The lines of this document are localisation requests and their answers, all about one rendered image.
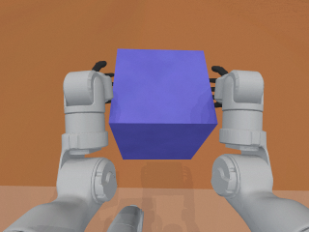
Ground robot left forearm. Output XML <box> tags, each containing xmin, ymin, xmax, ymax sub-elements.
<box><xmin>56</xmin><ymin>70</ymin><xmax>114</xmax><ymax>192</ymax></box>

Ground right robot upper arm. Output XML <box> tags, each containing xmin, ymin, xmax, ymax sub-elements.
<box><xmin>211</xmin><ymin>154</ymin><xmax>309</xmax><ymax>232</ymax></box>

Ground left robot upper arm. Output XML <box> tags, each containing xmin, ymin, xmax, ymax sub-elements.
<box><xmin>3</xmin><ymin>157</ymin><xmax>118</xmax><ymax>232</ymax></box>

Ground robot right hand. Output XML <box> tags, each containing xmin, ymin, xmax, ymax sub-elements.
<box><xmin>209</xmin><ymin>66</ymin><xmax>228</xmax><ymax>108</ymax></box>

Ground robot left hand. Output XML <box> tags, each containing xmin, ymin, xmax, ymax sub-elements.
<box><xmin>92</xmin><ymin>61</ymin><xmax>115</xmax><ymax>103</ymax></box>

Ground carton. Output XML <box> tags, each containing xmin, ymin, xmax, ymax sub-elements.
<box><xmin>108</xmin><ymin>48</ymin><xmax>218</xmax><ymax>160</ymax></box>

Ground robot left thigh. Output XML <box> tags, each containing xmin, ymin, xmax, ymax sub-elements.
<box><xmin>106</xmin><ymin>206</ymin><xmax>144</xmax><ymax>232</ymax></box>

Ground robot right forearm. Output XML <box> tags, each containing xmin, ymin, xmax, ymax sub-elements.
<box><xmin>214</xmin><ymin>70</ymin><xmax>273</xmax><ymax>183</ymax></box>

